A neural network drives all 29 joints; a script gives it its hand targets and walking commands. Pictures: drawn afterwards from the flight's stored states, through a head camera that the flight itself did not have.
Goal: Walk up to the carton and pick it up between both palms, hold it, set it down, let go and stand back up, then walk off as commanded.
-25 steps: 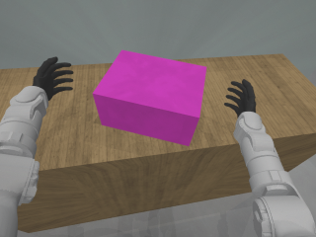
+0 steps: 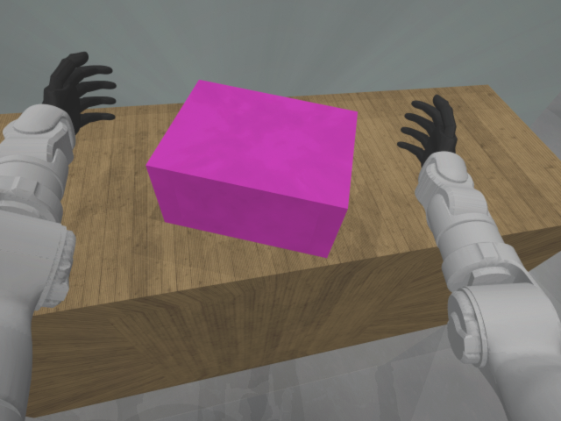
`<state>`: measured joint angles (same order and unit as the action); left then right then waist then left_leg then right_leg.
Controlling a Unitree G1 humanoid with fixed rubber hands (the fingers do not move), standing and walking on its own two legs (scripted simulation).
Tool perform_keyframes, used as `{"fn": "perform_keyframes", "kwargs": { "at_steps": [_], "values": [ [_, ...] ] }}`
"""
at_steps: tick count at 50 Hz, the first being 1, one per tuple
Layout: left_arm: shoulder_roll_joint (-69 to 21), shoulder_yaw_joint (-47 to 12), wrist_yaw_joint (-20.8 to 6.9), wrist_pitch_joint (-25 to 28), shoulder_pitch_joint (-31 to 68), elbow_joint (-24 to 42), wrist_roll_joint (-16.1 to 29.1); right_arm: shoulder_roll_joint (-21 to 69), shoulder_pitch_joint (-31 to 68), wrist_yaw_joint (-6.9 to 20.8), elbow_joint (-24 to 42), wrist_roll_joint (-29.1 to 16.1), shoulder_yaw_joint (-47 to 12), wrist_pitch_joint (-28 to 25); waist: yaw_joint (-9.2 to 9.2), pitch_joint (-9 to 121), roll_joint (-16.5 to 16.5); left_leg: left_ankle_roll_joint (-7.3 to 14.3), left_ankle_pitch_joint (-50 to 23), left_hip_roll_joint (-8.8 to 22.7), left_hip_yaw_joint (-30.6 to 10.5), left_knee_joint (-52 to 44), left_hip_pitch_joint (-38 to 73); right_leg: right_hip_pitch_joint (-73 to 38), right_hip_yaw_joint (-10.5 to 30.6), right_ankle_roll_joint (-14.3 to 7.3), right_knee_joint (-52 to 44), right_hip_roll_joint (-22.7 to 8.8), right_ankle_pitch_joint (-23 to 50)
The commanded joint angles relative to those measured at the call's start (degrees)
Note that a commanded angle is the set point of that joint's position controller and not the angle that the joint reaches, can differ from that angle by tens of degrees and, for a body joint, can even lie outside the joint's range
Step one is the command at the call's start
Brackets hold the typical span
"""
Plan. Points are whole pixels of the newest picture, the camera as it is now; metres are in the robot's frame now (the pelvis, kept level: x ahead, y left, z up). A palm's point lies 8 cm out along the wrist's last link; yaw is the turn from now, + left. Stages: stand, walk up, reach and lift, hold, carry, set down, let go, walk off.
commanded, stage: reach and lift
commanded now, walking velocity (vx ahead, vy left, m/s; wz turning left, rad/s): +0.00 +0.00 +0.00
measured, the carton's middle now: (261, 166) +0.51 -0.05 +0.03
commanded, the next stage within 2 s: none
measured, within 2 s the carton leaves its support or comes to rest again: neither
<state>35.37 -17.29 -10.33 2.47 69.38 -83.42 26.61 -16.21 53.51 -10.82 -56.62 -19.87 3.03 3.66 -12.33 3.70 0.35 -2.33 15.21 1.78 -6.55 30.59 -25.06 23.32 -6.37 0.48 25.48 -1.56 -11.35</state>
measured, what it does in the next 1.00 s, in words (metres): stands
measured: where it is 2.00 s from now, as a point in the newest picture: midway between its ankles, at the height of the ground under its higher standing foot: outside the picture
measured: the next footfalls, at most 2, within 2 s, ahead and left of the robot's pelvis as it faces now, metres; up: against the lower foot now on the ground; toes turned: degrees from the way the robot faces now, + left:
none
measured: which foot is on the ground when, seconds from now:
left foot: down 0.00-1.00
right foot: down 0.00-1.00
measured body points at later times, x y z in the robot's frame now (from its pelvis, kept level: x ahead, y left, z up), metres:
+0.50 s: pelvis +0.00 +0.00 +0.00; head +0.08 +0.03 +0.44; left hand +0.54 +0.21 +0.17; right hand +0.43 -0.29 +0.15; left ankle +0.00 +0.14 -0.74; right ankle +0.00 -0.13 -0.74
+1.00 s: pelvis -0.01 +0.00 -0.02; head +0.11 +0.04 +0.42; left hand +0.54 +0.19 +0.08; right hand +0.42 -0.29 +0.09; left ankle +0.00 +0.14 -0.74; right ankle +0.00 -0.13 -0.74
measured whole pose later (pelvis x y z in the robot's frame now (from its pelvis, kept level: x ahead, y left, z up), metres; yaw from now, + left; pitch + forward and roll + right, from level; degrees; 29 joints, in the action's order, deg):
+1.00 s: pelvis -0.01 +0.00 -0.02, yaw -1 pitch +25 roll -2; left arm 31.5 -23.7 -6.5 12.0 74.1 -94.8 30.5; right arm -14.8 58.7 -7.7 -69.3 -21.6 0.6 -4.6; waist -15.1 12.5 0.4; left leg -2.6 14.4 1.7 -6.6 34.8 -45.3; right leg 43.4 -6.2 0.5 29.0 -1.6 -10.2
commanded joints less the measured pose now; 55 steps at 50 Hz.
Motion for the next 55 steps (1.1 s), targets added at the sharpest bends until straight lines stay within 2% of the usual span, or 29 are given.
{"fn": "perform_keyframes", "kwargs": {
  "at_steps": [1,2,3,4,5,6,8,9,13,14,16,17,22,23,25,28,29,30,31,38,40,41,42,43,45,46,50,54,55],
  "values": [
    [10.87,-1.33,1.23,4.53,31.13,6.70,5.22,-13.21,31.24,1.22,2.07,-3.96,-1.21,-3.74,-3.39,42.07,-7.20,0.49,-21.32,-3.81,5.38,-0.80,3.72,-16.22,2.74,0.70,4.33,1.62,35.72],
    [11.35,-1.52,1.32,4.79,32.42,5.65,5.72,-12.87,32.04,1.24,1.80,-3.83,-1.07,-3.78,-3.74,42.50,-7.18,0.77,-19.99,-3.87,5.18,-0.85,2.30,-16.41,3.55,0.72,4.24,1.18,36.12],
    [11.15,-1.99,1.29,5.20,32.92,5.23,6.00,-12.77,32.76,1.45,0.98,-4.40,-2.44,-3.61,-3.17,42.08,-7.03,1.31,-19.19,-3.91,5.15,-0.92,1.01,-16.00,3.58,0.61,4.84,1.32,34.60],
    [10.39,-3.46,1.61,5.06,34.35,4.70,6.39,-13.49,32.88,1.51,-0.64,-3.82,-1.72,-3.29,-4.48,41.75,-7.39,1.15,-18.76,-3.71,4.81,-1.70,1.96,-14.96,3.20,0.60,4.14,1.43,33.57],
    [11.00,-2.86,1.77,5.15,34.03,4.30,6.40,-13.05,32.93,1.83,-2.17,-4.69,-2.51,-3.29,-3.59,42.00,-8.17,1.11,-19.77,-3.57,4.67,-1.25,2.84,-13.75,3.08,0.39,4.18,1.68,32.69],
    [10.94,-4.16,1.92,5.11,36.23,3.77,7.11,-14.13,35.59,1.64,-1.41,-4.67,-0.76,-3.74,-4.69,44.01,-9.07,0.50,-19.55,-3.43,5.06,-0.50,2.71,-12.75,2.61,0.46,4.59,1.46,32.48],
    [10.86,-4.60,1.81,5.14,35.28,1.86,7.74,-12.86,35.13,1.77,-2.10,-4.66,-2.12,-3.33,-4.31,44.97,-8.55,0.94,-19.82,-3.81,4.98,-0.11,1.26,-12.99,2.77,0.36,4.84,1.58,32.97],
    [10.53,-5.39,2.03,5.36,37.30,1.57,7.97,-13.35,36.79,1.77,-1.93,-4.78,-1.35,-3.55,-5.54,45.29,-8.88,1.06,-18.67,-3.73,4.96,-0.15,1.18,-12.16,2.52,0.22,5.04,1.40,32.41],
    [9.98,-6.61,2.12,5.67,37.26,-1.17,8.32,-13.26,35.97,2.11,-4.49,-5.20,-2.25,-4.08,-5.24,45.83,-9.97,0.56,-20.92,-3.77,4.77,0.74,1.54,-11.16,2.40,0.18,5.67,1.52,33.86],
    [9.72,-6.57,1.95,5.60,38.24,-1.63,8.38,-14.22,36.90,1.88,-4.75,-5.16,-2.19,-4.07,-5.42,45.78,-9.20,0.64,-20.59,-3.54,4.64,0.66,1.20,-10.86,2.28,0.21,5.81,1.51,33.73],
    [10.16,-7.00,2.05,5.29,39.17,-3.04,8.30,-13.98,37.30,2.37,-7.11,-5.62,-2.44,-3.65,-5.76,43.72,-10.48,0.57,-20.09,-3.50,4.51,0.60,1.31,-9.16,2.14,0.01,5.10,1.70,31.03],
    [9.46,-7.65,2.30,5.88,39.17,-1.49,8.21,-14.43,37.50,2.51,-6.15,-5.59,-2.06,-4.19,-5.76,45.59,-11.34,0.18,-21.74,-3.41,4.42,0.99,2.49,-8.91,1.89,-0.17,5.67,1.98,32.74],
    [8.25,-7.84,2.02,6.82,36.47,-4.47,7.81,-13.70,36.86,2.40,-6.18,-5.50,-2.79,-5.18,-4.82,46.64,-10.33,0.29,-22.38,-3.59,4.74,1.82,1.82,-8.28,1.73,0.15,6.51,1.79,33.52],
    [7.23,-8.63,1.88,6.76,36.33,-6.03,8.26,-13.10,36.75,2.57,-7.11,-5.70,-3.16,-5.23,-5.58,45.37,-10.61,0.33,-22.53,-3.51,4.45,2.29,1.64,-7.39,2.04,-0.03,6.43,1.80,33.53],
    [7.12,-7.52,2.06,7.12,35.61,-4.68,7.28,-12.82,34.59,2.42,-8.36,-5.38,-3.38,-6.10,-4.97,45.70,-10.82,-0.11,-23.76,-3.52,4.85,2.23,1.76,-7.29,1.91,0.01,6.47,1.95,33.58],
    [7.09,-7.68,2.27,8.82,35.49,-1.63,6.85,-13.26,33.42,2.63,-8.65,-4.70,-2.33,-7.65,-6.17,48.75,-12.55,-1.42,-26.44,-3.23,4.29,4.21,3.32,-5.84,1.45,-0.33,7.21,2.21,34.49],
    [6.91,-6.68,2.41,8.94,33.51,-2.16,6.53,-12.37,32.41,2.77,-6.66,-5.59,-4.16,-7.90,-4.57,48.93,-11.84,-1.00,-25.87,-3.53,4.90,3.99,2.15,-6.82,2.02,0.07,7.39,1.99,35.42],
    [7.10,-6.14,2.72,9.00,34.50,-2.57,6.11,-12.09,33.08,2.65,-8.30,-5.01,-3.76,-8.33,-5.03,48.34,-11.11,-0.65,-25.89,-3.61,4.86,4.23,1.34,-6.32,1.86,0.49,7.74,2.23,35.48],
    [6.21,-5.66,2.73,9.17,33.28,-2.38,5.74,-11.86,33.22,2.74,-7.38,-4.90,-3.58,-8.63,-4.49,49.05,-10.90,-0.61,-26.23,-3.53,4.70,4.12,1.63,-6.59,1.73,0.56,7.82,1.94,35.81],
    [4.91,-5.85,4.16,11.54,32.96,-1.55,3.60,-10.86,30.44,3.78,-10.63,-5.38,-3.82,-10.62,-3.25,52.90,-15.54,-1.87,-27.93,-3.39,4.67,6.99,2.92,-0.73,1.08,-0.15,8.60,2.73,30.86],
    [4.89,-5.21,4.41,12.29,33.51,-2.35,3.88,-11.24,31.58,4.05,-9.46,-4.96,-3.05,-11.23,-3.23,53.86,-14.52,-1.53,-26.63,-3.53,4.83,7.59,2.06,1.20,1.06,0.00,8.90,2.79,28.90],
    [5.08,-5.67,4.60,12.89,34.35,-0.65,4.30,-11.65,31.75,4.03,-8.69,-4.58,-2.48,-11.61,-3.34,56.05,-15.38,-1.60,-27.05,-3.64,4.88,8.04,1.18,0.49,1.12,0.11,9.72,2.75,30.03],
    [4.88,-5.46,4.58,13.04,33.85,-1.88,4.13,-10.71,32.18,4.02,-8.52,-4.79,-3.19,-11.58,-2.72,54.81,-14.51,-1.17,-26.42,-3.90,5.30,7.76,-0.32,-0.47,1.39,0.27,10.20,2.43,30.74],
    [5.55,-5.91,4.59,13.38,34.26,-2.05,3.97,-11.50,32.42,3.98,-9.24,-3.97,-1.75,-11.60,-3.84,55.35,-15.11,-1.21,-24.67,-3.83,4.94,8.09,-1.24,0.35,1.18,-0.02,10.19,2.56,29.10],
    [5.52,-4.69,4.97,13.74,34.17,-1.18,3.48,-11.28,31.58,3.78,-8.60,-3.43,-1.49,-12.20,-3.12,57.71,-15.03,-1.53,-24.42,-3.83,4.98,8.37,-0.90,0.29,1.20,0.21,10.92,2.54,29.47],
    [4.71,-5.04,4.86,13.67,33.78,-4.18,3.33,-11.16,31.61,3.92,-10.71,-3.12,-1.19,-11.96,-3.77,55.32,-15.25,-1.24,-23.04,-3.84,5.14,7.65,-1.32,1.41,1.20,0.16,10.63,2.48,28.14],
    [4.19,-5.77,5.07,14.35,34.35,-1.53,4.09,-11.30,32.25,3.93,-8.32,-2.68,-0.15,-12.49,-4.11,58.52,-15.84,-1.85,-23.79,-3.59,5.10,9.32,-1.28,4.14,-0.08,0.14,11.56,2.80,26.33],
    [3.11,-5.83,4.96,14.60,35.46,-4.15,4.44,-9.93,33.81,3.83,-9.40,-2.14,-0.25,-11.99,-3.88,56.88,-15.12,-0.95,-19.70,-3.97,5.14,9.18,-5.06,3.61,1.17,-0.11,11.91,2.05,24.78],
    [3.34,-5.52,5.23,14.93,34.97,-1.97,4.17,-9.93,31.66,3.71,-8.99,-2.14,0.18,-12.04,-4.17,57.88,-15.67,-1.33,-20.95,-3.87,4.84,8.97,-4.04,4.04,0.67,0.03,12.15,2.28,24.78]
  ]
}}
